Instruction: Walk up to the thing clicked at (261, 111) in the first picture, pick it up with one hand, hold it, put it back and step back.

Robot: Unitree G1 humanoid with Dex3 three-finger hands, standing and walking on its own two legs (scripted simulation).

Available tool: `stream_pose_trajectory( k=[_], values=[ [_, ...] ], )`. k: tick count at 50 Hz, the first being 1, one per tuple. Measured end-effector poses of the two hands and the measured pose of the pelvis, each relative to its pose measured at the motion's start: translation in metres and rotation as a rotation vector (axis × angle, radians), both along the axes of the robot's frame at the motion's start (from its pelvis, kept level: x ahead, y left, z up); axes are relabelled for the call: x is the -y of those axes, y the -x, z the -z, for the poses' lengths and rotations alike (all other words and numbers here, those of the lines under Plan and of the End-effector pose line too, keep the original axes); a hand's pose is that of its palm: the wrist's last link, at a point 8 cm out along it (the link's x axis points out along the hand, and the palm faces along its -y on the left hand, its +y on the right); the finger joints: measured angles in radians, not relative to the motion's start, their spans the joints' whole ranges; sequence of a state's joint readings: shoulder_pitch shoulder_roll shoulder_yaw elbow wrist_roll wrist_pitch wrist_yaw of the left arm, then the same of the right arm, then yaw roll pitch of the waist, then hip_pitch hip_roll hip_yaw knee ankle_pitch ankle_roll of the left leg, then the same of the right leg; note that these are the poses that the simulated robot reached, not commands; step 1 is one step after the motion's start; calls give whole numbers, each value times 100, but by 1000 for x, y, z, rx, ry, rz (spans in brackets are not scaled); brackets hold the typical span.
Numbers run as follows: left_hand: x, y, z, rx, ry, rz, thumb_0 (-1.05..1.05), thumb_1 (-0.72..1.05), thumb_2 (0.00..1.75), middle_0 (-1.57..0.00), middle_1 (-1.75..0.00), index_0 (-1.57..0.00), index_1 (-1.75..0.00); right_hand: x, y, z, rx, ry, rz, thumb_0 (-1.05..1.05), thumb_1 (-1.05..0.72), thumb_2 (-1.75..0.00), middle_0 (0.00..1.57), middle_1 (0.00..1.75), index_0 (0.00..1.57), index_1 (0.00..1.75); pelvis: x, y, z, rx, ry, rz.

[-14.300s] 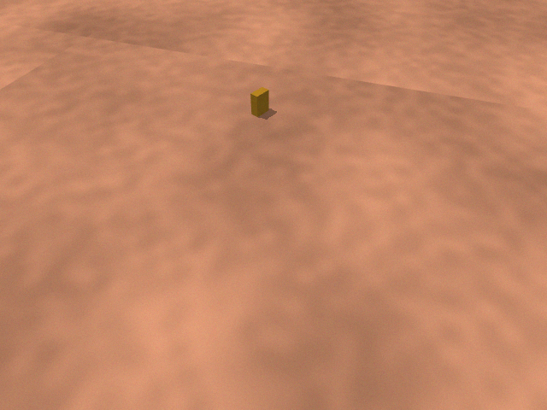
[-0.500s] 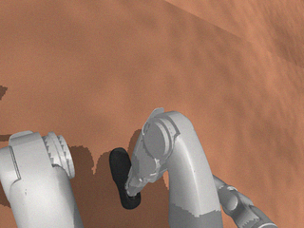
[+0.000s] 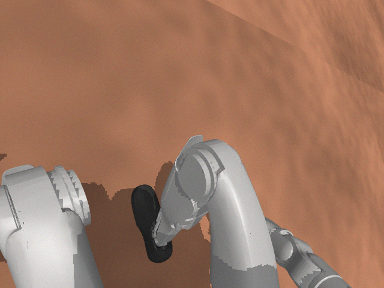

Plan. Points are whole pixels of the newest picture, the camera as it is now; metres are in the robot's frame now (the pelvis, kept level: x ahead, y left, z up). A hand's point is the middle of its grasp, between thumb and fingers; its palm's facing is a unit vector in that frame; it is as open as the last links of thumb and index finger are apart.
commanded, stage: close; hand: left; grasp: from the side
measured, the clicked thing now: out of the picture +0.45 +0.33 -0.21
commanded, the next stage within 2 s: settle in 0.96 s
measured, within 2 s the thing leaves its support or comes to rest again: leaves its support in 1.38 s
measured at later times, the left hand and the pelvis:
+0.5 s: hand out of the picture +0.42 +0.33 -0.18, palm faces +0.53 -0.85 -0.02, open 11.6 cm; pelvis +0.00 +0.00 +0.01, yaw +0 degrees
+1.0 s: hand out of the picture +0.42 +0.34 -0.18, palm faces +0.54 -0.84 -0.01, open 9.3 cm; pelvis +0.00 +0.00 +0.00, yaw +0 degrees
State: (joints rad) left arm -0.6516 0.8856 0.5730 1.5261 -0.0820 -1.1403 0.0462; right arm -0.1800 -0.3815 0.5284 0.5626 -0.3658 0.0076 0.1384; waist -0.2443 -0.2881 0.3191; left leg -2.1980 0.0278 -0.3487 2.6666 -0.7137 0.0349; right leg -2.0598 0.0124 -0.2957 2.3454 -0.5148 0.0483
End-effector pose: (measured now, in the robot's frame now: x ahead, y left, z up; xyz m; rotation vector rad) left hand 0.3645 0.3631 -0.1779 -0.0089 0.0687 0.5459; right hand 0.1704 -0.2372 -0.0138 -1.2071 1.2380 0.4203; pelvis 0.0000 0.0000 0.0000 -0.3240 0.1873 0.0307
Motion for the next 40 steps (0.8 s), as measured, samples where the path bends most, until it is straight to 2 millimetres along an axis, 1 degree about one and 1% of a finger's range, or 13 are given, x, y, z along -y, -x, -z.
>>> stream_pose_trajectory(
  k=[7, 14, 18, 22, 27, 40],
  values=[
    [0, -1, 1, 3, 2, -18, 0, -27, 30, -9, -17, -8, -18, -1, 5, -2, -15, 8, 1, 0, -91, -91, 20, 30, 21, 30, -1, 0, -1, 1, 7, 3],
    [-3, -5, 0, 14, -1, -29, 0, -9, 41, -26, -31, -25, -31, -1, 7, -4, -25, 18, -2, 0, -90, -90, 20, 30, 21, 30, -1, 0, -2, 1, 10, 4],
    [-3, -6, -2, 11, -16, -5, -1, -1, 47, -34, -38, -34, -38, -2, 7, -4, -29, 21, -4, 0, -89, -90, 20, 29, 21, 30, -2, 0, -3, -2, 11, 4],
    [-4, -6, -2, 5, -14, -7, -2, -1, 53, -37, -44, -41, -45, -2, 5, -5, -30, 19, -7, 0, -89, -90, 20, 29, 21, 30, -2, 0, -4, -4, 10, 4],
    [-5, -7, -3, 2, -8, -17, -2, -3, 60, -42, -52, -46, -52, -2, 3, -6, -26, 19, -11, 0, -88, -90, 20, 29, 21, 30, -1, 0, -6, -7, 9, 4],
    [-6, -7, -2, 6, -5, -22, -3, -12, 83, -57, -78, -64, -78, 0, 4, -6, -27, 30, -7, 0, -88, -90, 20, 29, 21, 30, -1, 1, -5, -2, 8, 4]
  ],
)
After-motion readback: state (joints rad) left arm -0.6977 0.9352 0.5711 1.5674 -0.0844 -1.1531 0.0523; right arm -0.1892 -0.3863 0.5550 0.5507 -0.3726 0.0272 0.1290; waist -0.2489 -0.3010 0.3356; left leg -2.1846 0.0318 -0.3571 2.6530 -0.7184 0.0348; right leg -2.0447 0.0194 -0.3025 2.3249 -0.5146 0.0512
